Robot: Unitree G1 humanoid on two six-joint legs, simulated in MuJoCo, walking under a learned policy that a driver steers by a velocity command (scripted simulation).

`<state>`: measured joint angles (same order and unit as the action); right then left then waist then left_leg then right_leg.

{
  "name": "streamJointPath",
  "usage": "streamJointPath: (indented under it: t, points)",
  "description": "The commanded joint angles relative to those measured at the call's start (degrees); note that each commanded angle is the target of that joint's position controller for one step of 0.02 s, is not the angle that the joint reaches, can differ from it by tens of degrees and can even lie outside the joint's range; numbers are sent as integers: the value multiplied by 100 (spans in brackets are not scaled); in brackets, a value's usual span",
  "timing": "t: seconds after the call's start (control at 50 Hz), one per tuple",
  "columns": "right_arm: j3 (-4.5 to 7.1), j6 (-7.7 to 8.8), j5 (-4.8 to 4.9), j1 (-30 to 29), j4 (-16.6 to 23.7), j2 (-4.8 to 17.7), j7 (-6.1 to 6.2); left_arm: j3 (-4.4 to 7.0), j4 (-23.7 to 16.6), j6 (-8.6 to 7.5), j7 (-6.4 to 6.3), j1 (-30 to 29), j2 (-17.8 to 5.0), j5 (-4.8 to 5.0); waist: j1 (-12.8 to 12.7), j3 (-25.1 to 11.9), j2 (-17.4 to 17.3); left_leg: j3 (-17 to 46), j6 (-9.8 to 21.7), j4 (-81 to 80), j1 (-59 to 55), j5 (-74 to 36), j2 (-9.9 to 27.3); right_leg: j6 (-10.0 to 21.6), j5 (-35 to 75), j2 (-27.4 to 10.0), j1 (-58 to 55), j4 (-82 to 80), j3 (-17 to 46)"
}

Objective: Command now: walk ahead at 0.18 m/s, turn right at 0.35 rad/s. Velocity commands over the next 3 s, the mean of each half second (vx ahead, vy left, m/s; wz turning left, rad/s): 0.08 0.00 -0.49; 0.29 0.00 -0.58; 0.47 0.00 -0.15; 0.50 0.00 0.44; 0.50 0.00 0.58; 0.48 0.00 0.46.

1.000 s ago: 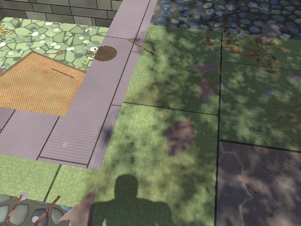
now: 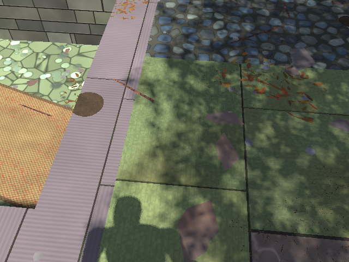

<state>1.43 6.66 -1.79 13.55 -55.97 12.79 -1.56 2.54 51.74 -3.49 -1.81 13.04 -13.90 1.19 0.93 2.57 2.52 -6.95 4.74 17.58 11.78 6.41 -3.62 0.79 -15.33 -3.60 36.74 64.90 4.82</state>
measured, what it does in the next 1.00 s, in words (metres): walks ahead, turning right: right foot, then left foot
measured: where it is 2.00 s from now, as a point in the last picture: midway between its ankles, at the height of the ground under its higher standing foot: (284, 218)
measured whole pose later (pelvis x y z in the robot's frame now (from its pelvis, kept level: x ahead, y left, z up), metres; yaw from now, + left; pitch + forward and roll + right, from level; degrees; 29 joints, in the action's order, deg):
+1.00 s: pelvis +0.19 -0.05 +0.00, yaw -33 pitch +2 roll +0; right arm 3.3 5.0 -0.9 22.4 -49.7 14.4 0.7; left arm 5.0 35.4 -1.1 0.5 12.9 -17.1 1.3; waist 4.5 -2.3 3.2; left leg -6.3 0.3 16.2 1.7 16.8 1.8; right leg -0.5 -4.2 -2.5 43.6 61.0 6.3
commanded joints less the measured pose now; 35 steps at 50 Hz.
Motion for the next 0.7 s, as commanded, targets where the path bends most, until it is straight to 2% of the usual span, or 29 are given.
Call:
streamJointPath:
  t: [0.02,0.08,0.14,0.2,0.22,0.24,0.26,0.28,0.3,0.32,0.34,0.36,0.38,0.4,0.44,0.48,0.52,0.54,0.58,0.64,0.66,0.7]
  points:
    - [134,44,6,-595,427,831,192,82,-213,110,-17,713,-193,-87,-431,-402,-613,292,897,-627,525,-3262,1592,-127,831,-172,-726,-809,-95]
    - [181,-128,104,-482,436,1041,360,66,-503,133,97,105,-151,-84,-179,-514,-606,142,875,-520,114,-2773,1684,-169,1265,-183,-763,-1728,-327]
    - [247,-309,200,-334,413,1171,419,124,-787,201,186,-280,-291,-83,-2,-510,-603,227,838,-256,-429,-2243,1914,-126,957,-130,-653,-2247,-459]
    - [319,-473,296,-320,445,1248,456,194,-1059,222,274,-427,-371,-72,9,-443,-674,357,674,303,-818,-2093,2145,67,244,-1,-599,-2710,-622]
    - [333,-519,334,-381,486,1245,473,214,-1091,207,307,-340,-355,-63,-73,-464,-654,306,546,616,-871,-2144,2119,168,346,99,-788,-3115,-740]
    - [331,-553,361,-360,511,1187,485,268,-1071,183,316,-136,-416,-69,-182,-572,-547,127,330,1162,-790,-2192,1919,311,809,276,-1274,-3669,-838]
    - [311,-555,281,-76,519,1069,471,443,-1028,162,261,268,-868,-94,-272,-890,34,-152,-50,2269,-326,-1746,1436,581,2475,129,-2247,-4063,-307]
    - [180,-494,30,-82,806,714,422,642,-1091,184,147,631,-1665,-179,-178,-1181,1433,-430,-552,4161,1530,1077,572,1420,5217,-1212,-3668,-3880,1630]
    - [133,-431,22,-277,964,678,347,556,-1168,155,151,811,-1477,-254,-309,-1962,1451,603,-626,5457,2550,3330,-38,2342,4941,-1928,-4311,-4162,2912]
    - [193,-412,170,-468,988,875,277,470,-1260,113,185,645,-1171,-228,-357,-1888,690,1157,-534,5833,2707,3064,214,2130,4406,-1688,-4076,-4273,2531]
    - [219,-440,273,-596,997,905,285,438,-1376,98,157,181,-1037,-150,-193,-1508,244,1183,-500,5720,2839,2541,366,1754,3802,-1351,-3704,-4279,1949]
    - [241,-487,218,-651,947,901,342,410,-1474,132,138,-130,-951,-62,-102,-1246,-158,1176,-547,5333,2811,2164,500,1473,3288,-1102,-3301,-4351,1613]
    - [284,-538,157,-699,977,984,395,384,-1530,175,109,-297,-891,-26,-14,-1155,-72,1167,-583,4988,2566,1908,564,1347,2931,-918,-2936,-4430,1435]
    - [278,-575,138,-670,1002,919,396,383,-1571,218,97,-342,-917,-74,56,-1114,90,1074,-629,4799,2285,1725,472,1313,2846,-751,-2625,-4485,1333]
    - [257,-607,181,-592,1010,784,415,409,-1622,252,52,-247,-981,-122,57,-1130,307,1043,-717,4262,2136,1575,336,1319,2747,-633,-2571,-4527,1307]
    - [240,-624,196,-682,1048,732,453,440,-1668,273,-10,-138,-1063,-105,-28,-1163,370,1119,-796,3779,2121,1482,282,1327,2360,-657,-2638,-4539,1471]
    - [238,-638,192,-777,1084,722,464,452,-1735,315,-64,-151,-1107,-96,-84,-1145,433,1182,-839,3411,2001,1352,254,1280,1689,-618,-2529,-4576,1624]
    - [245,-628,198,-778,1099,744,445,451,-1764,332,-81,-143,-1091,-80,-104,-1199,439,1187,-831,3189,1891,1256,249,1245,719,-549,-2452,-4696,1718]
    - [267,-574,217,-900,1174,790,384,444,-1822,346,-95,-206,-1100,-65,-149,-1026,678,1117,-782,2750,1703,1259,199,1192,-903,-453,-2159,-4967,2002]
    - [307,-399,264,-789,1215,853,280,442,-1859,335,-78,-181,-1115,-71,-125,-909,830,1033,-623,2120,1190,1544,114,1152,-1651,-402,-1947,-5042,2294]
    - [323,-335,287,-672,1200,857,248,434,-1872,337,-71,-187,-1100,-58,-67,-877,815,994,-539,1815,897,1554,98,1120,-1795,-360,-1834,-5015,2360]
    - [381,-241,320,-56,1009,852,216,384,-1941,369,-75,-399,-985,-17,317,-720,639,871,-306,623,-245,993,202,838,-2073,-23,-1154,-4744,2224]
